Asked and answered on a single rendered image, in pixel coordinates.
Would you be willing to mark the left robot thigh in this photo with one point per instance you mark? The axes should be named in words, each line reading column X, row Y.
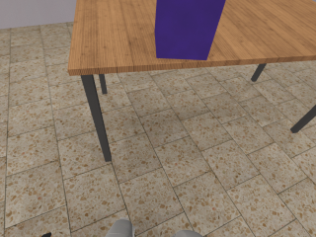
column 121, row 228

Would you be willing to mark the table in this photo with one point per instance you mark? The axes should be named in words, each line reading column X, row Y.
column 118, row 36

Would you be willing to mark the carton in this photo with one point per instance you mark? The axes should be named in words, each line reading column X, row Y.
column 185, row 29

